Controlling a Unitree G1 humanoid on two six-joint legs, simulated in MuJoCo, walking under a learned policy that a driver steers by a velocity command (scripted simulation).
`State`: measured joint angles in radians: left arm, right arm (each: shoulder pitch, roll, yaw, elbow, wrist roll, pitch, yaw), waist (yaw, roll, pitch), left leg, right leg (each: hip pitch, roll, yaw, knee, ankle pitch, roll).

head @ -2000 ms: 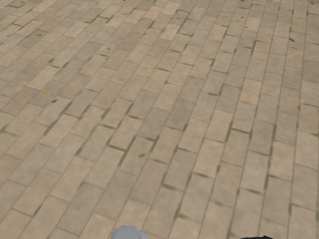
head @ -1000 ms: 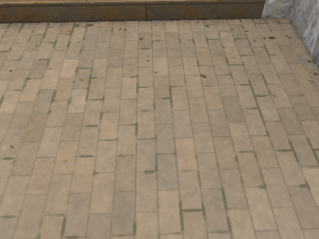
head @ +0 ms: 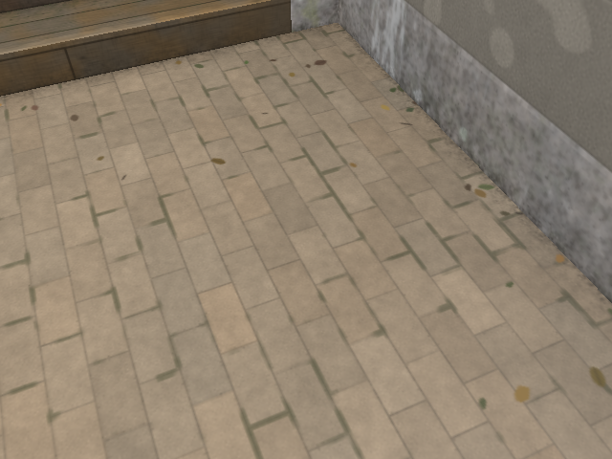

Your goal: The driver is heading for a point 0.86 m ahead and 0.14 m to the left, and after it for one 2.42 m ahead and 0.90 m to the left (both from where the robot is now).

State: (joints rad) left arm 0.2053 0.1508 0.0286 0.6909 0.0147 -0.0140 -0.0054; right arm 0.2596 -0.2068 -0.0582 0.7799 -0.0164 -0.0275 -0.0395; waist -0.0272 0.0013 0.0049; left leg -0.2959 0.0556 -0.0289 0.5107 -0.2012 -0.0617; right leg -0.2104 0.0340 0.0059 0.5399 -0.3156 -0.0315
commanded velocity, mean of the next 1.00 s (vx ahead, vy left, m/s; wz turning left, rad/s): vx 0.38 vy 0.00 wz -0.01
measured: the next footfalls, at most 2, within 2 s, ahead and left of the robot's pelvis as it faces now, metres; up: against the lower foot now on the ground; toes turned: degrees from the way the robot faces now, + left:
left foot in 0.30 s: +0.11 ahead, +0.17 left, +0.00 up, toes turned +1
right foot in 0.76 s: +0.45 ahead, -0.06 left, +0.00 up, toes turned -1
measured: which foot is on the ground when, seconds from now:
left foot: down 0.00-0.06, up 0.08-0.28, down 0.30-0.76, up 0.78-1.00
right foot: down 0.00-0.30, up 0.32-0.74, down 0.76-1.00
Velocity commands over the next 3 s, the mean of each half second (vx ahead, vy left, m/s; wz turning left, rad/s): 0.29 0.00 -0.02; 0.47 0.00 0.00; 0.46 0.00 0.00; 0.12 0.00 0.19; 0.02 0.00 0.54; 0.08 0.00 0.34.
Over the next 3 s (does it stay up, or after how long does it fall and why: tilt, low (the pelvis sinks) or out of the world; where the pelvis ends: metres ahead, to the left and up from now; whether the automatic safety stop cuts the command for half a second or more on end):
stays up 0.78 0.13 0.00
